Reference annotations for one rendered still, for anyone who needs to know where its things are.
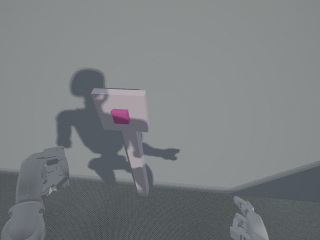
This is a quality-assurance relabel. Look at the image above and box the panel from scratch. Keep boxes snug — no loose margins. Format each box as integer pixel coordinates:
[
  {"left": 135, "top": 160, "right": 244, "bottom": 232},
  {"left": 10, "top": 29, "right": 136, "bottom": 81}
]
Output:
[{"left": 91, "top": 88, "right": 150, "bottom": 196}]

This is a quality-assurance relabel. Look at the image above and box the left robot hand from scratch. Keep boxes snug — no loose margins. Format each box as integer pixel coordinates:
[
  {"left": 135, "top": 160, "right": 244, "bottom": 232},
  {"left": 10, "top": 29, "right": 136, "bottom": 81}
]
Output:
[{"left": 15, "top": 145, "right": 70, "bottom": 205}]

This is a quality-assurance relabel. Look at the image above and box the left robot forearm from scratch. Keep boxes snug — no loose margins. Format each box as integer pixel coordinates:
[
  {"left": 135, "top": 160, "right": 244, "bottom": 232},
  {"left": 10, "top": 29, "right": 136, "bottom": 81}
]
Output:
[{"left": 1, "top": 201, "right": 46, "bottom": 240}]

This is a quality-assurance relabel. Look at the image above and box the right robot hand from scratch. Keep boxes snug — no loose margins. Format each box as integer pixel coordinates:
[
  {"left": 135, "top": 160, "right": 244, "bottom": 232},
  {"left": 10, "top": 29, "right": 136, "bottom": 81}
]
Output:
[{"left": 229, "top": 196, "right": 269, "bottom": 240}]

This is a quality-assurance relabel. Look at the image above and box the button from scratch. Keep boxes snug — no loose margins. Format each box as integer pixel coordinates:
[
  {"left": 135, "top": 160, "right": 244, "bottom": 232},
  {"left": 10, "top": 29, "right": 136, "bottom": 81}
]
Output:
[{"left": 111, "top": 109, "right": 130, "bottom": 125}]

